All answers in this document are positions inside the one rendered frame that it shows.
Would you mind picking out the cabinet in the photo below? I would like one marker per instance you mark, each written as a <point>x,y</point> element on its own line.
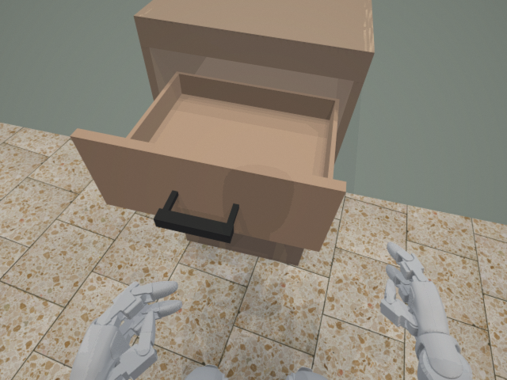
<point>318,47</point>

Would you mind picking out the robot right forearm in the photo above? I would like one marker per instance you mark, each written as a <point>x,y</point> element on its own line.
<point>440,359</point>

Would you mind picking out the drawer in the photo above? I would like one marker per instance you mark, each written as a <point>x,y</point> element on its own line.
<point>218,142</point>

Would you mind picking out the right robot hand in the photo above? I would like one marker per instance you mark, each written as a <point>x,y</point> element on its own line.
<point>423,299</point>

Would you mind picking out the left robot hand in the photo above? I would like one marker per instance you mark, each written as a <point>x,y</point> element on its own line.
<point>106,341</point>

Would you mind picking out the handle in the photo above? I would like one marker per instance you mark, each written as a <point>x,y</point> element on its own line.
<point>189,224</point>

